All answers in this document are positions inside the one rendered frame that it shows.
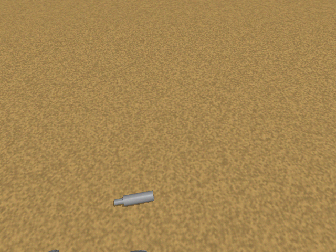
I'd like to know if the bottle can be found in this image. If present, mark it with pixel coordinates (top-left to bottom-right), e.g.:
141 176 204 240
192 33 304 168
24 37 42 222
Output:
114 191 154 206

